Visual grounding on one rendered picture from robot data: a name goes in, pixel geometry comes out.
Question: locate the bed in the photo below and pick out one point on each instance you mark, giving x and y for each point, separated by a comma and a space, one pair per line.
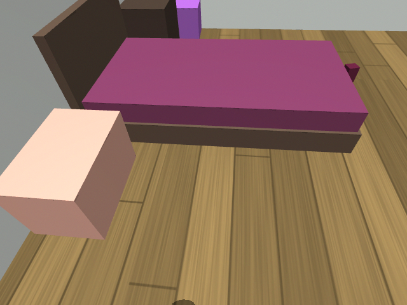
252, 93

